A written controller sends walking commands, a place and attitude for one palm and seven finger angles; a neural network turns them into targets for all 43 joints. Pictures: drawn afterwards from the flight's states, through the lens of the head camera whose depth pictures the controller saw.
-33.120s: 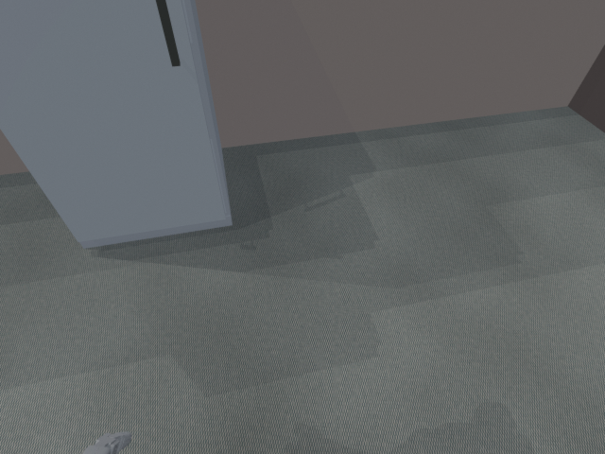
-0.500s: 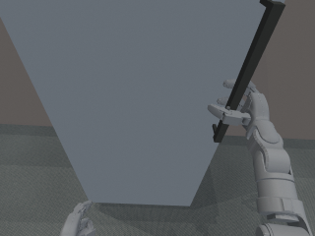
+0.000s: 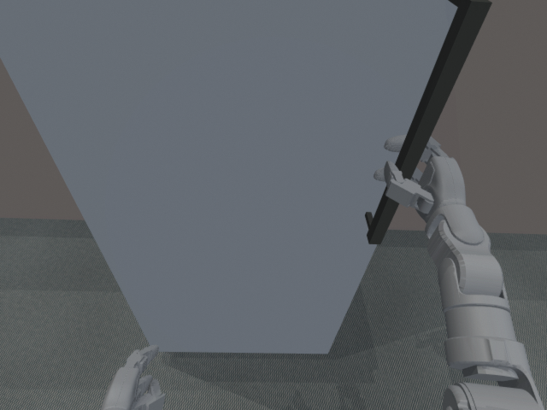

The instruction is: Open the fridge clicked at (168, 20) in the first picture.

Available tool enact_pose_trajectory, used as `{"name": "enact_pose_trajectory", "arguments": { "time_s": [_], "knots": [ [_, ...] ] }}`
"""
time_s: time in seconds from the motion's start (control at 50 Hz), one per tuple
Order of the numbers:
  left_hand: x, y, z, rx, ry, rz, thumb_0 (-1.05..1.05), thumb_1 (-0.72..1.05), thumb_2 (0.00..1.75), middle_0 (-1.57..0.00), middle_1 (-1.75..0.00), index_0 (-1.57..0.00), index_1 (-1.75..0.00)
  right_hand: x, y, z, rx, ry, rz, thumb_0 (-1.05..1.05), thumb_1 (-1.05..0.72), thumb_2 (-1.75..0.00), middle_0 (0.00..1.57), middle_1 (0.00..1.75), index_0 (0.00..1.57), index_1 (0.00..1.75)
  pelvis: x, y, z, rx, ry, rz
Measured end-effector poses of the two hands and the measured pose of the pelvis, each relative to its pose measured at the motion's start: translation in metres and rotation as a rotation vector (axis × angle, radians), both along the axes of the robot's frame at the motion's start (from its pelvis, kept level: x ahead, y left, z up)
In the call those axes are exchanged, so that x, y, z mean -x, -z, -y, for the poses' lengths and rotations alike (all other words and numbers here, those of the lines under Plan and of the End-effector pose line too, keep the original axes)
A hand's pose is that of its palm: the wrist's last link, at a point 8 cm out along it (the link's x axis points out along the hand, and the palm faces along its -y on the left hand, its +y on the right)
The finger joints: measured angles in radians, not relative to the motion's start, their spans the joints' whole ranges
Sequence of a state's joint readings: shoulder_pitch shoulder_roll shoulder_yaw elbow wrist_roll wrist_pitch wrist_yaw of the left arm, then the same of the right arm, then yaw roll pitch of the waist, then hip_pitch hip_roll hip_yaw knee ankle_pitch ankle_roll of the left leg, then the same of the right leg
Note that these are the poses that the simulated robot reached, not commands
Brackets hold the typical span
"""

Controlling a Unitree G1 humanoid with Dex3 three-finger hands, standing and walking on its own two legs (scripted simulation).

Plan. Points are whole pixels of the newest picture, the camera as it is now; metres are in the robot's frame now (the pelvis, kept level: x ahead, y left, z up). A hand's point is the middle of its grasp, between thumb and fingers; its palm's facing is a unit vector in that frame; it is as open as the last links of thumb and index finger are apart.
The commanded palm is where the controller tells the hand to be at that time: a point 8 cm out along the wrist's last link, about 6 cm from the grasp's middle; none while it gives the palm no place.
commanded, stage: grip the handle and tug to test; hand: right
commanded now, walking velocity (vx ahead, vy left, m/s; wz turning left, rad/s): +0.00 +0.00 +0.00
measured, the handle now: (405, 145) +0.44 -0.17 +0.21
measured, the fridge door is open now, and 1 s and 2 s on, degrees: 0 0 23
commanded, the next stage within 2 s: pull the door a little, standing still in 0.48 s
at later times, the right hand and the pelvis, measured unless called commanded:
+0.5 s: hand (393, 185) +0.38 -0.14 +0.18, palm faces -0.01 +1.00 -0.01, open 5.7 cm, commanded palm +0.33 -0.19 +0.17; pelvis +0.01 +0.00 +0.00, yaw +2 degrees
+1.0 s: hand (394, 189) +0.37 -0.14 +0.18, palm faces -0.02 +1.00 -0.03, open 6.0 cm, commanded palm +0.30 -0.19 +0.17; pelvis +0.05 -0.01 +0.00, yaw +3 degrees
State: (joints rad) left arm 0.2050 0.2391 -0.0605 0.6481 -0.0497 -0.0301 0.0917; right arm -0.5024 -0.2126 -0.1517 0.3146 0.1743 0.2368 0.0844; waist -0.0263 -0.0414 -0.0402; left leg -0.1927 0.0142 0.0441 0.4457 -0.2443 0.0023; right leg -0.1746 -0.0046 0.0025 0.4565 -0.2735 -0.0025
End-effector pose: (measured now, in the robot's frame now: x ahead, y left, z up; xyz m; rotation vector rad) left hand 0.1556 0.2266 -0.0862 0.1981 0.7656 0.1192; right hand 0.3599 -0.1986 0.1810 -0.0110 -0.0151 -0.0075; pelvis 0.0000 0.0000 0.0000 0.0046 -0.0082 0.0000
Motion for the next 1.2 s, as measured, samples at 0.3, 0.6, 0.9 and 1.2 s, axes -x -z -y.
{"name": "enact_pose_trajectory", "arguments": {
  "time_s": [0.3,0.6,0.9,1.2],
  "knots": [
    [0.001,-0.002,0.002,0.017,-0.011,0.014,0.01,0.91,0.90,-0.20,-0.30,-0.21,-0.30,0.000,0.000,0.001,-0.002,-0.012,0.000,0.01,-0.73,-0.81,0.40,1.40,0.38,1.40,-0.001,0.000,0.000,0.000,-0.011,-0.001],
    [-0.012,-0.009,-0.006,0.020,-0.056,0.036,0.01,0.91,0.90,-0.20,-0.30,-0.20,-0.30,0.003,0.002,0.000,0.002,-0.026,0.026,0.01,-0.77,-0.78,0.34,1.40,0.30,1.40,-0.022,0.000,0.004,-0.001,-0.046,-0.008],
    [-0.049,-0.013,0.011,0.049,-0.006,0.064,0.01,0.91,0.90,-0.20,-0.30,-0.20,-0.30,0.005,0.001,0.000,0.013,-0.019,0.013,0.01,-0.76,-0.78,0.34,1.38,0.29,1.39,-0.038,-0.001,0.007,-0.002,-0.037,-0.026],
    [-0.065,-0.019,0.004,0.074,-0.047,0.077,0.01,0.91,0.90,-0.20,-0.30,-0.20,-0.30,0.048,0.001,-0.003,0.045,-0.051,0.035,0.00,-0.77,-0.77,0.28,1.32,0.19,1.35,-0.073,-0.004,0.009,-0.002,-0.107,-0.059]
  ]
}}
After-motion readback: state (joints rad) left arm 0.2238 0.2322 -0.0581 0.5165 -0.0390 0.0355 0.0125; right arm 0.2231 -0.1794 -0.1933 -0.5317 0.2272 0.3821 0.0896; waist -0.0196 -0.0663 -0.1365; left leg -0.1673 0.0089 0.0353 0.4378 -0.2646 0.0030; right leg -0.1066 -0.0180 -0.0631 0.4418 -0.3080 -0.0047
